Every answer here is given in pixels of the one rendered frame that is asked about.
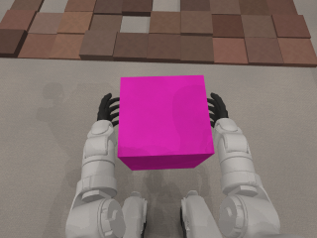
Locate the left robot hand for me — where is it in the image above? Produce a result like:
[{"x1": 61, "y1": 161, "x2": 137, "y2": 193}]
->
[{"x1": 97, "y1": 93, "x2": 120, "y2": 127}]

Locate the robot thigh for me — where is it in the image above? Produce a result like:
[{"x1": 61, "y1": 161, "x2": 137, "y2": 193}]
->
[
  {"x1": 181, "y1": 195, "x2": 223, "y2": 238},
  {"x1": 122, "y1": 196, "x2": 148, "y2": 238}
]

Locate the right robot thigh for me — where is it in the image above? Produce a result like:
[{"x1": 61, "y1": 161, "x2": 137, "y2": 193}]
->
[{"x1": 181, "y1": 195, "x2": 223, "y2": 238}]

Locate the right robot hand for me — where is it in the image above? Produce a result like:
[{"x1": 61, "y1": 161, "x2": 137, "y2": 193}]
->
[{"x1": 207, "y1": 92, "x2": 229, "y2": 128}]

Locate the robot right upper arm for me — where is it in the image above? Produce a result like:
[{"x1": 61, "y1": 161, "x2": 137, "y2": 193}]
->
[{"x1": 218, "y1": 194, "x2": 305, "y2": 238}]

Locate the left robot forearm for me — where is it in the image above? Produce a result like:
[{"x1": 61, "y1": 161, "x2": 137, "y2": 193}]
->
[{"x1": 65, "y1": 120, "x2": 118, "y2": 238}]

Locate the right robot forearm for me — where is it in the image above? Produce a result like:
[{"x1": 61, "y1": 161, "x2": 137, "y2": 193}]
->
[{"x1": 213, "y1": 118, "x2": 280, "y2": 224}]

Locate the left robot thigh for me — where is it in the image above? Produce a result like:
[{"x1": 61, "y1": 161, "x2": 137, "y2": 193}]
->
[{"x1": 122, "y1": 196, "x2": 148, "y2": 238}]

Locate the robot left upper arm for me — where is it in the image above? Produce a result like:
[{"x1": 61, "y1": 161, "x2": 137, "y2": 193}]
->
[{"x1": 65, "y1": 197, "x2": 126, "y2": 238}]

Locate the carton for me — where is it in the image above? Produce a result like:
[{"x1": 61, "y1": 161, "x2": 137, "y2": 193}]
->
[{"x1": 117, "y1": 74, "x2": 215, "y2": 171}]

